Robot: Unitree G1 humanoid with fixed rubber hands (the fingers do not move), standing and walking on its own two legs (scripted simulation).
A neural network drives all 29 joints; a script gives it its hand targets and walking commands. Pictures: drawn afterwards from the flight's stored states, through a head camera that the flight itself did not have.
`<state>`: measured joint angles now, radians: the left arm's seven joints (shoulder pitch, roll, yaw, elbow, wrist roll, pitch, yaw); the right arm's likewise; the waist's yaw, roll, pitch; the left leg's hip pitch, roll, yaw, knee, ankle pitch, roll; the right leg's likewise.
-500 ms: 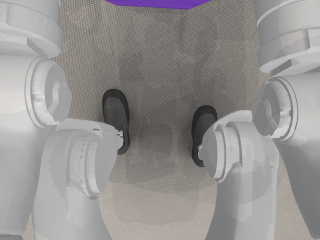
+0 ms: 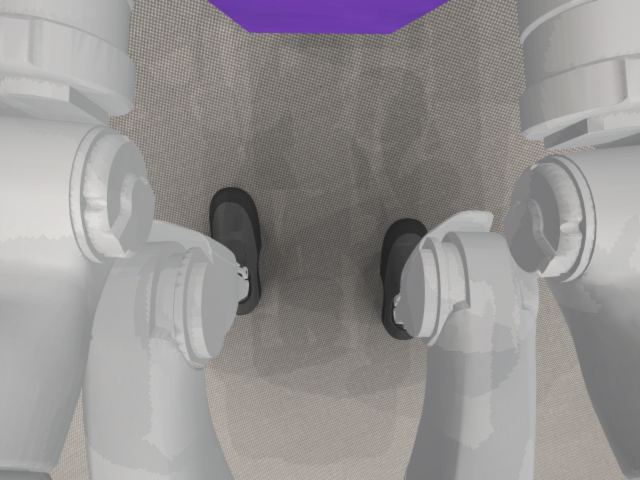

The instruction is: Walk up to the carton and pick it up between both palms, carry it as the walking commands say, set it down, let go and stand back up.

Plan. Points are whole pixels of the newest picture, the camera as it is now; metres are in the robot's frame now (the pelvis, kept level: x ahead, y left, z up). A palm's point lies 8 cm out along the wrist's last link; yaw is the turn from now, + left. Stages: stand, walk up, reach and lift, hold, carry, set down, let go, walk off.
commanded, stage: reach and lift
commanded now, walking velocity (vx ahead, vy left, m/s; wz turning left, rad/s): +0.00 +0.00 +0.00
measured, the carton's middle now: out of the picture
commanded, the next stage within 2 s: none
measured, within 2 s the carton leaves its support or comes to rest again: neither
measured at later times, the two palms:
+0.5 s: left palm out of the picture +0.59 +0.14 -0.10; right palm out of the picture +0.59 -0.12 -0.11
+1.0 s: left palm out of the picture +0.56 +0.14 -0.04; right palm out of the picture +0.55 -0.12 -0.05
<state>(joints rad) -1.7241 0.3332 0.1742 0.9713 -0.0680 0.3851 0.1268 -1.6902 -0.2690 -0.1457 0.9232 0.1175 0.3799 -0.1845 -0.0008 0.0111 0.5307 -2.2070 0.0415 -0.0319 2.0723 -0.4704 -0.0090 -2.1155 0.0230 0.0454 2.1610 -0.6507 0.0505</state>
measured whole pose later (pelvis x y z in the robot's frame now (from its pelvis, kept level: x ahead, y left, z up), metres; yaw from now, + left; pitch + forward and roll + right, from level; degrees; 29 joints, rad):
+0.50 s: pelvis +0.00 +0.00 +0.01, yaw +0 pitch +30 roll +0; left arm -1.66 0.26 0.26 0.83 0.04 0.50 0.16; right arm -1.66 -0.24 -0.20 0.84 0.02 0.49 -0.18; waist 0.00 0.01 0.53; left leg -2.10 0.04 -0.04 2.07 -0.49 -0.01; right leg -2.01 0.03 0.05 2.16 -0.67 0.05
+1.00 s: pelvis -0.02 +0.00 +0.04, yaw +0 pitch +23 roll -1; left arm -1.55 0.19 0.29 0.77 0.08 0.57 0.18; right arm -1.53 -0.18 -0.28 0.77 -0.04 0.56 -0.16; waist 0.00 0.01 0.53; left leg -1.92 0.03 -0.04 2.00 -0.48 -0.01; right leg -1.83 0.03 0.05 2.08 -0.65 0.06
